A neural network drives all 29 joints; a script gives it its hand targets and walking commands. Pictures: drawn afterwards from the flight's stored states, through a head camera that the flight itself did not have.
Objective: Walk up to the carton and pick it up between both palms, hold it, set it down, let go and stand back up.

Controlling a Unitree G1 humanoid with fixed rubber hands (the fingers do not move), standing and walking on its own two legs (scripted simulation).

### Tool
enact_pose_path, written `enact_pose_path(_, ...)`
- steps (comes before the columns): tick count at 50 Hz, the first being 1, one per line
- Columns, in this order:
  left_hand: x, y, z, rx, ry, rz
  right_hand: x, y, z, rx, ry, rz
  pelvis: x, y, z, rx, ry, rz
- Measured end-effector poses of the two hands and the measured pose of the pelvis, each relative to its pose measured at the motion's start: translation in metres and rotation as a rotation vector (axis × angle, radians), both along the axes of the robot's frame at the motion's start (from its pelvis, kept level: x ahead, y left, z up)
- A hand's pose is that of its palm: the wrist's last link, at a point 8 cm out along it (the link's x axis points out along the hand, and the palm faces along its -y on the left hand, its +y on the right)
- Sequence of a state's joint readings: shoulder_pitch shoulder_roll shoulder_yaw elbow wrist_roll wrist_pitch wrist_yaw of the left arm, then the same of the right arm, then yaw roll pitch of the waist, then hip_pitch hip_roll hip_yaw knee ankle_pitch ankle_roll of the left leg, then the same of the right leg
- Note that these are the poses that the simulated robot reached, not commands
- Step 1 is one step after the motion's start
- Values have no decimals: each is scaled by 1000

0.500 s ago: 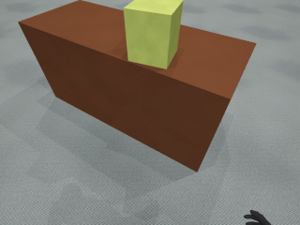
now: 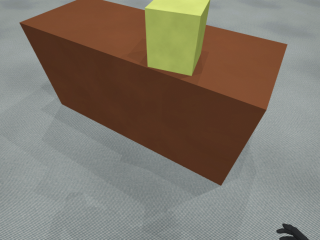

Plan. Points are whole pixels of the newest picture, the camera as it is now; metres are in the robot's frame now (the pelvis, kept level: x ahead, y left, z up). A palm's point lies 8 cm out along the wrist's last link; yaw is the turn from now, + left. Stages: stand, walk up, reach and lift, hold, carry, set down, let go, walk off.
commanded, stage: walk up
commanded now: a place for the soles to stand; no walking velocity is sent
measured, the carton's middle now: (177, 34) +0.92 -0.07 +0.08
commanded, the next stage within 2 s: none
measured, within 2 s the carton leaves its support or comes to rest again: neither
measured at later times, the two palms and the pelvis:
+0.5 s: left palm (47, 183) +0.32 +0.36 -0.10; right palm (263, 227) +0.19 -0.25 -0.09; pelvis +0.18 +0.06 +0.00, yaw -10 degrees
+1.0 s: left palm (37, 138) +0.50 +0.46 -0.10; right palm (221, 188) +0.29 -0.16 -0.09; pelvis +0.34 +0.16 +0.00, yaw -18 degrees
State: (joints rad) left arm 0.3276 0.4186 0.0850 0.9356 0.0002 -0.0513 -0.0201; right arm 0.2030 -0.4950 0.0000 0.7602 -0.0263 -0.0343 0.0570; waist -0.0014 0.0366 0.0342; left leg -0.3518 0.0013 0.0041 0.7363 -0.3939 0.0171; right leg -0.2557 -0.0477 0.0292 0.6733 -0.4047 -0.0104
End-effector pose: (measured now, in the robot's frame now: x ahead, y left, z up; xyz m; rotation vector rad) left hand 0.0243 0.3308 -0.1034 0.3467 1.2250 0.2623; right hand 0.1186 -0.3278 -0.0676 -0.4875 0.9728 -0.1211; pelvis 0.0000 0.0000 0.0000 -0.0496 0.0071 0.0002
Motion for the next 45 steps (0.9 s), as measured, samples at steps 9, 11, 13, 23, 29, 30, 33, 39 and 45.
enact_pose_path(9, 117, 23, 4, -38, -53, -118, -18, 45, 8, 23, 93, -149, 64, 33, 15, -20, 1, -95)
enact_pose_path(11, 145, 21, 1, -48, -64, -155, -20, 50, 6, 27, 116, -184, 79, 37, 13, -10, 3, -118)
enact_pose_path(13, 176, 18, -1, -57, -79, -194, -19, 55, 0, 36, 141, -211, 93, 40, 10, 1, 4, -136)
enact_pose_path(23, 298, 11, -1, -29, -187, -281, 44, 73, -31, 85, 157, -283, 171, 50, -6, -22, -38, -195)
enact_pose_path(29, 306, 59, 15, 34, -168, -221, 130, 85, -14, 59, 56, -197, 210, 81, 3, -28, -64, -159)
enact_pose_path(30, 310, 69, 16, 39, -163, -220, 143, 89, -13, 54, 42, -185, 217, 89, 2, -33, -64, -159)
enact_pose_path(33, 327, 100, 11, 41, -157, -220, 173, 107, -14, 31, 27, -158, 236, 115, -5, -50, -58, -149)
enact_pose_path(39, 375, 133, -4, 33, -99, -275, 173, 152, -21, 55, 57, -240, 272, 148, -10, -18, -54, -213)
enact_pose_path(45, 424, 136, 3, 9, -68, -327, 163, 167, -16, 61, 156, -316, 312, 158, 0, 5, -37, -258)
